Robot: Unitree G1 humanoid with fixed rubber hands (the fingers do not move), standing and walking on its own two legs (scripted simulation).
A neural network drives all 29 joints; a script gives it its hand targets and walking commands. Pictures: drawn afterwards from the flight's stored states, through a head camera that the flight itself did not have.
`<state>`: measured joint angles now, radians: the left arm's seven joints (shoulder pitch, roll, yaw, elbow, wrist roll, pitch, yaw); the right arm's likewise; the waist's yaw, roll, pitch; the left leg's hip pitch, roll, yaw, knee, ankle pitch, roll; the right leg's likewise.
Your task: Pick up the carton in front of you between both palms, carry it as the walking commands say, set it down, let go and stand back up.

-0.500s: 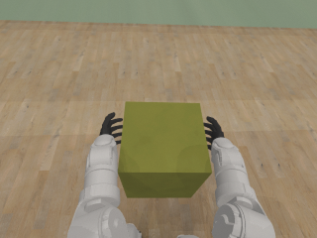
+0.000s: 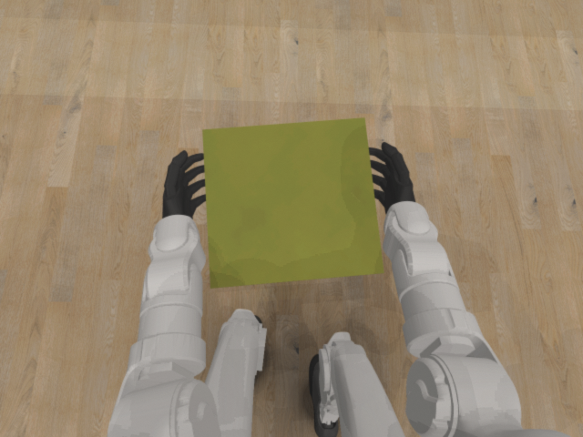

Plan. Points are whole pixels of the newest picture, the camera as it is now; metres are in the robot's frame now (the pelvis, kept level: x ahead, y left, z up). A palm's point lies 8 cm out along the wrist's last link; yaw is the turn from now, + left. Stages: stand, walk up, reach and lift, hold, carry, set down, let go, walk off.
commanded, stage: set down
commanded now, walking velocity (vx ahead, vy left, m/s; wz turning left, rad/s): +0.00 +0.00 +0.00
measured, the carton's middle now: (289, 214) +0.42 +0.04 -0.16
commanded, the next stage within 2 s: none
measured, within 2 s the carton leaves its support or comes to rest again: neither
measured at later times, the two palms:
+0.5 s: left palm (191, 221) +0.41 +0.21 -0.23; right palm (354, 199) +0.48 -0.08 -0.23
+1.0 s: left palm (194, 223) +0.44 +0.24 -0.36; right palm (327, 200) +0.52 -0.05 -0.38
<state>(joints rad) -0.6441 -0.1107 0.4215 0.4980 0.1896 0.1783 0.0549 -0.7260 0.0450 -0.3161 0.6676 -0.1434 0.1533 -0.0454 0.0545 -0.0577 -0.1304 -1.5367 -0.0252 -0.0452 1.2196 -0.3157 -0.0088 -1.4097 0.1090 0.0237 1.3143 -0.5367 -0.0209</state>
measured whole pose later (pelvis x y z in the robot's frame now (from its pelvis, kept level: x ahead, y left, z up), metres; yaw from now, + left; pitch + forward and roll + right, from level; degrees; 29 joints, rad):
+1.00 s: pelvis -0.05 +0.00 -0.22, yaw -1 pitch +45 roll +0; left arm -1.24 0.07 0.54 0.72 0.10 0.26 0.11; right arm -1.45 -0.24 -0.09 1.04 -0.04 0.22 -0.11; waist 0.18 -0.04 0.16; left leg -2.33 -0.02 -0.03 1.93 -0.39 -0.03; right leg -2.20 0.14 -0.02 2.09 -0.68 -0.02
